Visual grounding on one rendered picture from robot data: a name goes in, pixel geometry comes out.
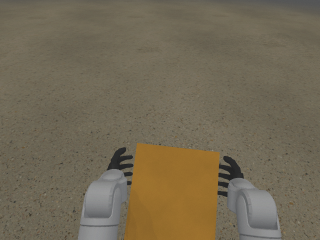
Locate left robot hand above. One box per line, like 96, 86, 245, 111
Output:
107, 147, 134, 185

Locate right robot forearm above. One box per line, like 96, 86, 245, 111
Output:
227, 178, 282, 240

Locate carton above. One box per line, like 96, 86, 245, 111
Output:
124, 143, 220, 240

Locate right robot hand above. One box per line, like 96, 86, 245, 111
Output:
217, 156, 244, 197

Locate left robot forearm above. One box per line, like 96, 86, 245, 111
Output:
77, 169, 127, 240

